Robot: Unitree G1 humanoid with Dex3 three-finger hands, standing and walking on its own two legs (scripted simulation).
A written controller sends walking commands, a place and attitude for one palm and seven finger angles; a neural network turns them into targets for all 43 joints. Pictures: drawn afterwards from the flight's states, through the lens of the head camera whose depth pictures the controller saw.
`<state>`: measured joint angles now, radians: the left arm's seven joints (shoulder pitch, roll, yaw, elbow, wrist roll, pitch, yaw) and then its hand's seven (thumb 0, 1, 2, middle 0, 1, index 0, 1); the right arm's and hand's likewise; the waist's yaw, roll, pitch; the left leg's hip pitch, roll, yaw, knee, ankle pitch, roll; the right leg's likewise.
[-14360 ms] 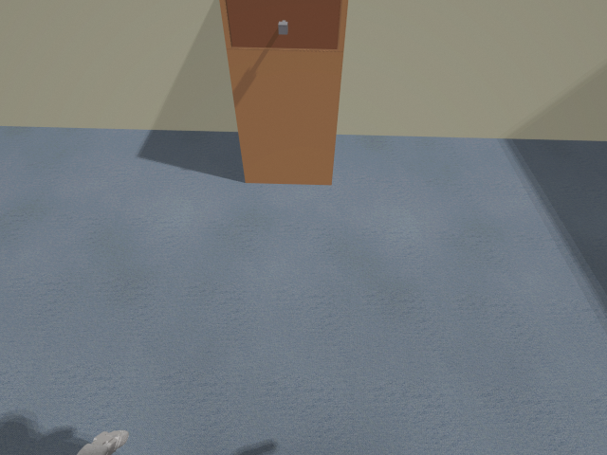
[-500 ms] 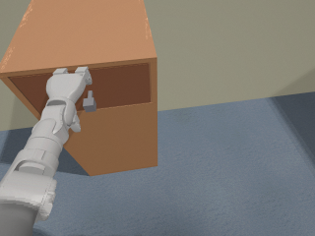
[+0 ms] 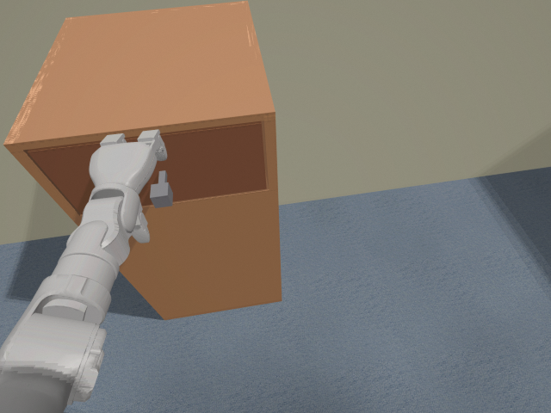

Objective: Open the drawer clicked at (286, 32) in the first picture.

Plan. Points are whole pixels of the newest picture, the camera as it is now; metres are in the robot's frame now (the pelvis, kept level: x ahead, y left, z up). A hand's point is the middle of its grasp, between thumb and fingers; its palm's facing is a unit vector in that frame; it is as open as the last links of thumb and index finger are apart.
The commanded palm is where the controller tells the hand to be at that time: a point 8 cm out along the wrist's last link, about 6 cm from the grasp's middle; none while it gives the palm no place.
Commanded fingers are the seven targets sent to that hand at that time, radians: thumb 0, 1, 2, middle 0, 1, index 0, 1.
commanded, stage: move the hooked fingers above the handle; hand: left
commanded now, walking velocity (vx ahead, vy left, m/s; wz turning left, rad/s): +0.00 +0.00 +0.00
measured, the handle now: (162, 187) +0.49 +0.22 +0.00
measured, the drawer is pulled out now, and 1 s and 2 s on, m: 0.00 0.00 0.00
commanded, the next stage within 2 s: lower the fingers behind the handle in 0.02 s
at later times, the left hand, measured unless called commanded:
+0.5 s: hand (151, 192) +0.45 +0.22 +0.04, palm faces +0.01 -0.05 -1.00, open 13.8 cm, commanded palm +0.43 +0.23 +0.10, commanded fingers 0.00 -0.50 0.30 -0.30 -1.20 -0.30 -1.20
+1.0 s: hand (154, 210) +0.44 +0.23 +0.01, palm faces -0.07 -0.04 -1.00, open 13.8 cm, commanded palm +0.43 +0.23 +0.07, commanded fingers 0.00 -0.50 0.30 -0.30 -1.20 -0.30 -1.20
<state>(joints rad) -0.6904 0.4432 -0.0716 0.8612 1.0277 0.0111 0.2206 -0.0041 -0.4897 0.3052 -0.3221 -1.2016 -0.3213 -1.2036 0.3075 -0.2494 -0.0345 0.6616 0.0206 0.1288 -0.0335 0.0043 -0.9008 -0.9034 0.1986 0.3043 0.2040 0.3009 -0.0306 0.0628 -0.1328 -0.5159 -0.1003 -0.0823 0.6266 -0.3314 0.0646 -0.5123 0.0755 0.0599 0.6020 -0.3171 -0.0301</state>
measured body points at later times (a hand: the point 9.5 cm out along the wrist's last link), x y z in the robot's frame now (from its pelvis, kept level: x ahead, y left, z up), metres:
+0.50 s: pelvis +0.00 +0.00 -0.01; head +0.07 -0.01 +0.44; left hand +0.45 +0.22 +0.09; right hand +0.06 -0.26 -0.14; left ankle -0.03 +0.08 -0.72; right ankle -0.02 -0.11 -0.72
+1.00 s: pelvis -0.01 +0.00 -0.01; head +0.07 -0.01 +0.43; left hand +0.44 +0.23 +0.06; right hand +0.04 -0.28 -0.14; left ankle -0.03 +0.08 -0.72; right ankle -0.02 -0.11 -0.72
